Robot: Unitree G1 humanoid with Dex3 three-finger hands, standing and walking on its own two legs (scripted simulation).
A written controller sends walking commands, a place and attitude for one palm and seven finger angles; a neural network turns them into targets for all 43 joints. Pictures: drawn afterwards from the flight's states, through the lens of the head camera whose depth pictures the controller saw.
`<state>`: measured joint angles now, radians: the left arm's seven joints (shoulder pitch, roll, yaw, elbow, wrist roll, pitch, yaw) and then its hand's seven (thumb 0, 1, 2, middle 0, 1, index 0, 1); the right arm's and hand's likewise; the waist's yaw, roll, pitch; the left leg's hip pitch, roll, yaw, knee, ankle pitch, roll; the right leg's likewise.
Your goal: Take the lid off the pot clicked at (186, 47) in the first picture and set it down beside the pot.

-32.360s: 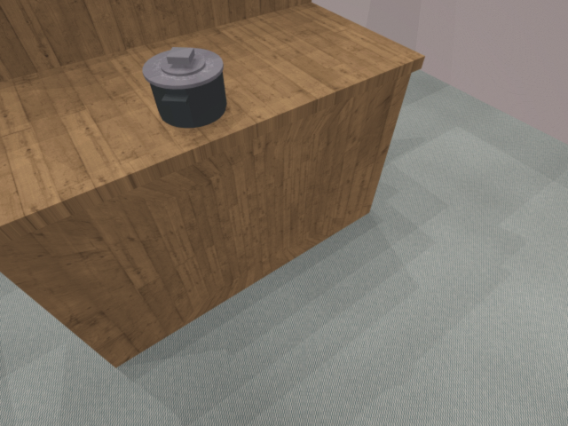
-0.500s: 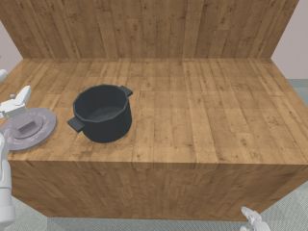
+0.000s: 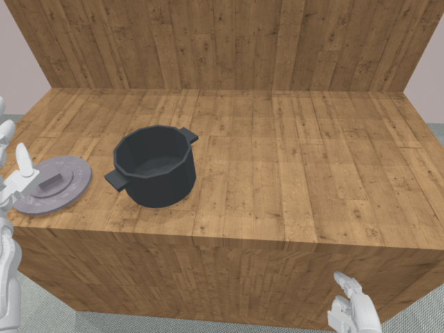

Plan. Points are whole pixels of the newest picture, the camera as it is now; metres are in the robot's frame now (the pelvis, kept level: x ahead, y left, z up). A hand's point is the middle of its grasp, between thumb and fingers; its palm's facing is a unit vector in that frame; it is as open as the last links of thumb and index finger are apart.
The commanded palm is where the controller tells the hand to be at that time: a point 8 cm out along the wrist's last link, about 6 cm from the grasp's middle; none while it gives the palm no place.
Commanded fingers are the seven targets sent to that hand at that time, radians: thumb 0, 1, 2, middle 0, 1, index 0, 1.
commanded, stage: draw the hand back to the body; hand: left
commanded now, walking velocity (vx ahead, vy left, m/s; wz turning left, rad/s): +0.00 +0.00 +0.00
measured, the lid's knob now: (47, 175) +0.40 +0.46 +0.03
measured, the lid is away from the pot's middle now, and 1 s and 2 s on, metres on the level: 0.26 0.26 0.26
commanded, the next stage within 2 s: step back with the hand held close in 0.72 s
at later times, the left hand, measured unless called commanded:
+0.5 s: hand (21, 221) +0.19 +0.27 +0.20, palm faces +0.42 -0.84 -0.34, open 7.4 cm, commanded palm +0.12 +0.31 +0.21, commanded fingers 0.00 0.90 0.90 -0.20 -0.30 -0.20 -0.30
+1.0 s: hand out of the picture +0.16 +0.28 +0.20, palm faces +0.42 -0.81 -0.41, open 7.4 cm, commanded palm +0.09 +0.32 +0.21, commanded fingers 0.00 0.90 0.90 -0.20 -0.30 -0.20 -0.30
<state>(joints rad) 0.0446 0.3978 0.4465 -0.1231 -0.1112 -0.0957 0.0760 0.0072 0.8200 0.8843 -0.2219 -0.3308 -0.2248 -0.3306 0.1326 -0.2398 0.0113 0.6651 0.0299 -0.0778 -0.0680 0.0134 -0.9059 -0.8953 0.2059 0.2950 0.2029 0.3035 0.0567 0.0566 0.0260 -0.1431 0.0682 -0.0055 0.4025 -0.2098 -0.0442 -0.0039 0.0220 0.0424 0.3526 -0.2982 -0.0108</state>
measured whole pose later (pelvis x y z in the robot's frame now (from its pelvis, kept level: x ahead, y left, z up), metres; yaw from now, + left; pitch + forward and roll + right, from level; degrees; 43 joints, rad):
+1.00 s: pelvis -0.03 +0.04 +0.00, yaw +1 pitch -2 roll -2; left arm 0.46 0.38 0.42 -0.57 -0.08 -0.20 0.07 0.01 0.89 0.89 -0.21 -0.30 -0.21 -0.30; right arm 0.15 -0.22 0.02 0.58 0.02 -0.04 -0.04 0.01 -0.90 -0.90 0.21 0.30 0.20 0.30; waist 0.04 0.05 0.03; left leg -0.26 0.05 -0.01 0.51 -0.21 -0.01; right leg -0.08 0.00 0.04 0.37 -0.26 0.04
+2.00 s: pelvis -0.16 +0.06 -0.03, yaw +1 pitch -2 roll -2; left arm 0.50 0.42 0.45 -0.73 -0.05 -0.29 0.14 0.01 0.88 0.89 -0.21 -0.30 -0.22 -0.30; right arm 0.20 -0.20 -0.02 0.60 0.01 -0.10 -0.04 0.01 -0.90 -0.90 0.21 0.30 0.20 0.30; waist 0.00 -0.03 0.07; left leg -0.54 0.01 0.00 0.81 -0.39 0.00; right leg -0.40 -0.02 0.05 0.63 -0.20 0.07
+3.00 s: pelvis -0.32 +0.12 -0.01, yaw -3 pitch -2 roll -2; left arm 0.50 0.40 0.40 -0.64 -0.06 -0.17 0.14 0.01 0.89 0.90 -0.21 -0.30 -0.21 -0.30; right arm 0.25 -0.14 0.02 0.63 0.01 -0.13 -0.03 0.02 -0.91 -0.90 0.21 0.29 0.20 0.30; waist -0.04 -0.06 -0.02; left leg -0.30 -0.01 0.01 0.55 -0.22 0.06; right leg -0.39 0.05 0.01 0.92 -0.44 -0.01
